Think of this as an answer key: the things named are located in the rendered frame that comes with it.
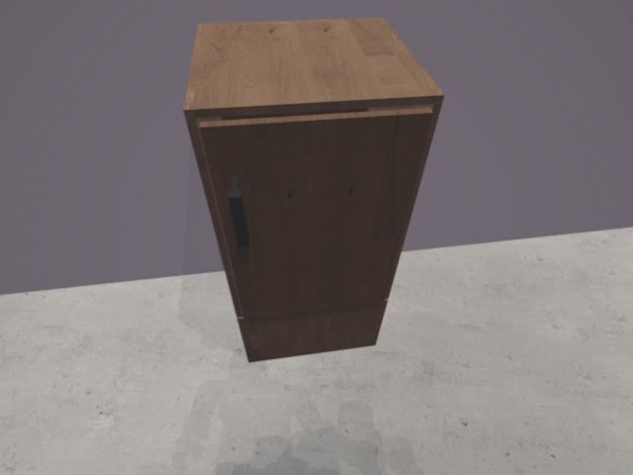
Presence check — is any cupboard door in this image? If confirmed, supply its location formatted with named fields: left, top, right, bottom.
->
left=200, top=108, right=433, bottom=318

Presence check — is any handle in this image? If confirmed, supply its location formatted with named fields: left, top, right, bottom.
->
left=228, top=176, right=249, bottom=247

